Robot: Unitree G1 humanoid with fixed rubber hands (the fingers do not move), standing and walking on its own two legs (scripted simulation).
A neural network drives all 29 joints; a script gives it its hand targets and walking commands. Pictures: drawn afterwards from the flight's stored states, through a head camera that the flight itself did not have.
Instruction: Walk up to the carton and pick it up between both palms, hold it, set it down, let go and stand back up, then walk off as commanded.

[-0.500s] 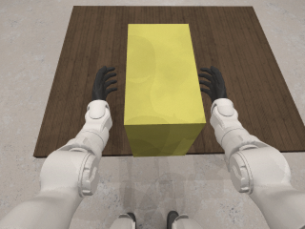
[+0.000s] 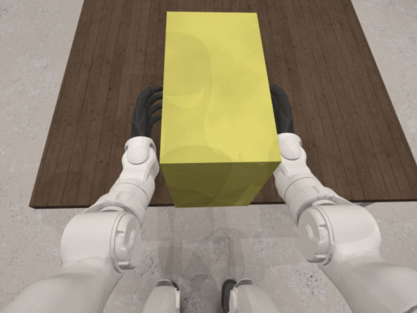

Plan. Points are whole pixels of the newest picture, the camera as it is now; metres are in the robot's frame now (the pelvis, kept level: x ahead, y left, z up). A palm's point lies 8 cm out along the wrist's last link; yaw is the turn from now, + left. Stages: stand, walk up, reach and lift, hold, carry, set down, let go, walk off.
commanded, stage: reach and lift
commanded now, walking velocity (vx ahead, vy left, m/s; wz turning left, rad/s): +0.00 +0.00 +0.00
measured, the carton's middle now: (212, 119) +0.49 +0.01 -0.01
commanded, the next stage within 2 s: none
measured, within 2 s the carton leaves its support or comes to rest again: neither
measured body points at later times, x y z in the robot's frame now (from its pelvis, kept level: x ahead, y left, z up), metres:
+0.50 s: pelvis +0.02 +0.01 +0.03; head +0.15 +0.01 +0.46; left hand +0.44 +0.14 +0.01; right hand +0.44 -0.13 +0.02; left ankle +0.02 +0.14 -0.69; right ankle +0.02 -0.10 -0.69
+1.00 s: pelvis +0.02 +0.01 +0.04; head +0.16 +0.02 +0.46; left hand +0.44 +0.14 +0.01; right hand +0.44 -0.13 +0.02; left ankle +0.02 +0.14 -0.69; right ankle +0.02 -0.10 -0.69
